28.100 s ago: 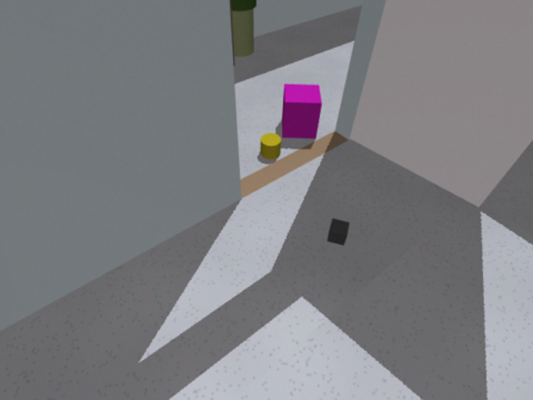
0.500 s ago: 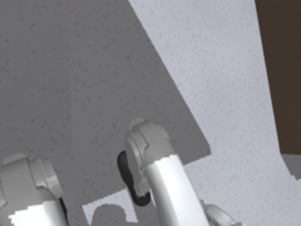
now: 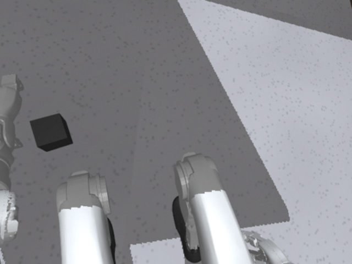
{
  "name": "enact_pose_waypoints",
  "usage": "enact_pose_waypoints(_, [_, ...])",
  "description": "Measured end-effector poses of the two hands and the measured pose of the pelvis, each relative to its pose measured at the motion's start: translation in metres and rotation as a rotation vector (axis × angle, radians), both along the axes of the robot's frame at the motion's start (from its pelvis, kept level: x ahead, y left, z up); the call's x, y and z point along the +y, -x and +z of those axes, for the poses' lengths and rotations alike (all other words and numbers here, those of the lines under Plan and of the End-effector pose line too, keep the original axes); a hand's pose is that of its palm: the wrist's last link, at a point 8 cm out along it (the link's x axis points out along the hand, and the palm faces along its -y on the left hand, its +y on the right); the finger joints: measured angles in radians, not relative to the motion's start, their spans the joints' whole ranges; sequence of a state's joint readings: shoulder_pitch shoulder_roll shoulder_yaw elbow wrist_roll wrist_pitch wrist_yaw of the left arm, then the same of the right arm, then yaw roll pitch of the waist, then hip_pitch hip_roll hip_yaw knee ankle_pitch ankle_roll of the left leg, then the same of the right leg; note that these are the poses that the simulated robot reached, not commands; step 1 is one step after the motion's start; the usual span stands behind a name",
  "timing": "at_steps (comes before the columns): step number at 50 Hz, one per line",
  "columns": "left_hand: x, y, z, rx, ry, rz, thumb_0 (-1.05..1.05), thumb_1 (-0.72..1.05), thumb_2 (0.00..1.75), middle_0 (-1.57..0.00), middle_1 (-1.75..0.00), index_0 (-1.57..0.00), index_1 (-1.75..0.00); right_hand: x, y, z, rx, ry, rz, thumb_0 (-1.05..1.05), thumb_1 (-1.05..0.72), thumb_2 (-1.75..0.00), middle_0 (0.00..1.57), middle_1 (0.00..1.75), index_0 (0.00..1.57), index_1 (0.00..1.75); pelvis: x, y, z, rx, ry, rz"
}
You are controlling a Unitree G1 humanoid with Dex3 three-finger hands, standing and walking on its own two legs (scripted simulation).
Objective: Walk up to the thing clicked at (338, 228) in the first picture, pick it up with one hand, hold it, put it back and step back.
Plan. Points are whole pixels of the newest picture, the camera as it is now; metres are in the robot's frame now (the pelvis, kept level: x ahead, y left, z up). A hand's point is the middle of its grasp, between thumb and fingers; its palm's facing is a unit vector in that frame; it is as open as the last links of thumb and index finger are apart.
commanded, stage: withdraw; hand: left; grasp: from above
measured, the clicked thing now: (52, 133) +0.46 +0.27 -0.30
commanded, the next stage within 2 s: home in 0.40 s
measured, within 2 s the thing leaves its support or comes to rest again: neither
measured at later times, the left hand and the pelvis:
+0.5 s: hand (28, 119) +0.46 +0.28 -0.16, palm faces -0.46 -0.05 -0.89, open 13.7 cm; pelvis -0.01 +0.00 +0.01, yaw +1 degrees
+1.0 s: hand out of the picture +0.34 +0.26 +0.01, palm faces -0.31 -0.53 -0.79, open 8.8 cm; pelvis +0.00 +0.00 +0.13, yaw +5 degrees
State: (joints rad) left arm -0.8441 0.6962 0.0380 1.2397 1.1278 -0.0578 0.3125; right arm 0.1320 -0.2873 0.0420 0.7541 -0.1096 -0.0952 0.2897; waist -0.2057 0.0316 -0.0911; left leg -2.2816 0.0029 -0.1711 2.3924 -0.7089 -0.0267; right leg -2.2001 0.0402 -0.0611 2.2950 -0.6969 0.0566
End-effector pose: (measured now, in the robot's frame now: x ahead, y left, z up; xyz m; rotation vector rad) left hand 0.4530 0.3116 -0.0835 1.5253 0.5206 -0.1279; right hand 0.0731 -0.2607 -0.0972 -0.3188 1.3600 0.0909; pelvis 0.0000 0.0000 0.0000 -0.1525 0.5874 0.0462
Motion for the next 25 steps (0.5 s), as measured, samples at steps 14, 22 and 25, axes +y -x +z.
enact_pose_waypoints(14, [0.003, 0.005, 0.045, 0.075, 0.045, -0.089, 0.00, -0.53, 1.04, -0.09, -1.01, -0.08, -1.03, -0.020, -0.027, 0.041, -0.080, 0.185, 0.064, 0.00, -0.90, -0.91, 0.20, 0.30, 0.21, 0.30, -0.007, 0.015, 0.030, -0.013, -0.029, 0.026])
enact_pose_waypoints(22, [-0.020, -0.009, -0.001, 0.087, 0.054, -0.139, 0.00, -0.50, 1.05, -0.11, -1.03, -0.10, -1.04, -0.025, 0.022, 0.038, 0.039, 0.251, 0.020, 0.00, -0.90, -0.90, 0.20, 0.30, 0.20, 0.30, -0.003, 0.015, 0.014, -0.010, -0.008, 0.019])
enact_pose_waypoints(25, [-0.030, -0.011, -0.015, 0.059, 0.060, -0.155, 0.00, -0.50, 1.05, -0.11, -1.03, -0.11, -1.04, -0.020, 0.043, 0.031, 0.089, 0.242, -0.017, 0.00, -0.90, -0.90, 0.20, 0.30, 0.20, 0.30, -0.002, 0.014, 0.007, -0.007, -0.005, 0.016])
